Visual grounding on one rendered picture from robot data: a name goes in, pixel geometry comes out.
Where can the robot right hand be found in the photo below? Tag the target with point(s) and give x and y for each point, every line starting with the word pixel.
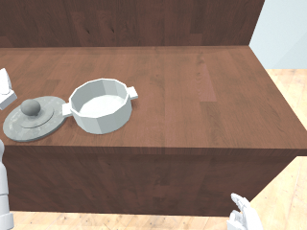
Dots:
pixel 248 220

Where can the robot left hand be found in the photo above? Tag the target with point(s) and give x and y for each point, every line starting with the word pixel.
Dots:
pixel 7 95

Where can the lid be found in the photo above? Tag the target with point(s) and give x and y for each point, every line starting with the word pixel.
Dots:
pixel 23 128

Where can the left robot forearm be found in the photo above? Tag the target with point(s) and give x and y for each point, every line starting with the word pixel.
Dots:
pixel 6 218

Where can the table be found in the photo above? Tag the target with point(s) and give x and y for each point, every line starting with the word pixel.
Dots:
pixel 208 122

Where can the knob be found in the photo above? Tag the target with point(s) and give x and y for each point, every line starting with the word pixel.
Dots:
pixel 30 107

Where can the pot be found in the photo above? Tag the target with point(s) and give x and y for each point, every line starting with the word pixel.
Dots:
pixel 100 106

